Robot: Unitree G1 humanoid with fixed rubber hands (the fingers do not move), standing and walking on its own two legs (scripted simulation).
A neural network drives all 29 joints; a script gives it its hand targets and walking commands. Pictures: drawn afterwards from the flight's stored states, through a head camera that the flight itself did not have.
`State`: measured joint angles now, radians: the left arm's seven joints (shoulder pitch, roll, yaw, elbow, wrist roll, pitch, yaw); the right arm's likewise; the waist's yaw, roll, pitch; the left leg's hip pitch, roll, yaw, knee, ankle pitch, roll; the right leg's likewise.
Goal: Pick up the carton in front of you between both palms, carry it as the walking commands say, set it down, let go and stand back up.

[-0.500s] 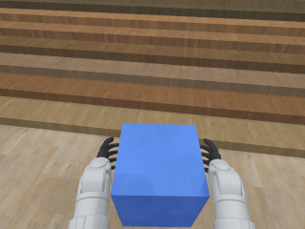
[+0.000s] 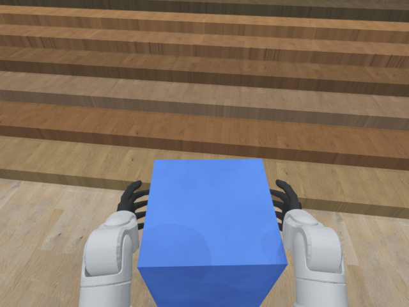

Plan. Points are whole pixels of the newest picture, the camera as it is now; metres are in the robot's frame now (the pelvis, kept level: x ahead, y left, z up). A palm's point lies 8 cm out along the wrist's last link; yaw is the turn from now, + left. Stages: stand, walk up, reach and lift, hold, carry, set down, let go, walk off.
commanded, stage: carry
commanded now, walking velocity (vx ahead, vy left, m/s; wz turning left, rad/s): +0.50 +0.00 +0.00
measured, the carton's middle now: (208, 237) +0.28 +0.01 +0.01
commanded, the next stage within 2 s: none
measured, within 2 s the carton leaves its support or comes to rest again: neither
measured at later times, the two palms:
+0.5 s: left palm (140, 121) +0.56 +0.19 +0.10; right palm (253, 120) +0.57 -0.11 +0.10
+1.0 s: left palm (163, 42) +0.97 +0.18 +0.16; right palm (243, 44) +0.98 -0.12 +0.16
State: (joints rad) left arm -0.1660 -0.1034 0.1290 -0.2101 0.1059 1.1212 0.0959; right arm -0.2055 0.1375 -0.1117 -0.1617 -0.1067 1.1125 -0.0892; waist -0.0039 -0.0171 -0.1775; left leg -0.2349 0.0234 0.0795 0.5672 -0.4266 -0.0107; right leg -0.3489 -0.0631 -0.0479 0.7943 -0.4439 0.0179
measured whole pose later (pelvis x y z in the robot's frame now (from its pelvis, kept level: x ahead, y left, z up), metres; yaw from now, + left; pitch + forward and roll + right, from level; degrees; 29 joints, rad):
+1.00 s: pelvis +0.60 +0.02 -0.01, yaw +2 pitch +4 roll +0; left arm -0.83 0.03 0.23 0.06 0.07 1.33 0.13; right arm -0.83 -0.04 -0.22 0.07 -0.03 1.34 -0.14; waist -0.01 0.02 -0.01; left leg -0.10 0.04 0.17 0.69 -0.51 0.03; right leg -0.53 0.00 -0.18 0.57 -0.10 -0.12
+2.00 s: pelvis +1.29 +0.04 +0.15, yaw +1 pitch +3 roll -3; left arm -0.87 0.01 0.24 0.11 0.09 1.34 0.13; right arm -0.91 -0.05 -0.30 0.16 -0.04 1.34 -0.11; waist 0.08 0.04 0.02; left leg -0.45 -0.04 -0.07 1.45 -0.28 0.06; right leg -0.67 0.06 -0.17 0.87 -0.28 -0.14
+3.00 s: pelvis +1.91 +0.08 +0.34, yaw +1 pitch +4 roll -2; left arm -0.91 0.02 0.22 0.27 0.08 1.33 0.14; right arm -0.90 -0.06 -0.31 0.23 -0.07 1.35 -0.11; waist 0.08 0.03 -0.06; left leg -0.34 0.09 -0.04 1.10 -0.28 0.00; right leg -0.72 -0.01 -0.15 0.96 -0.31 -0.09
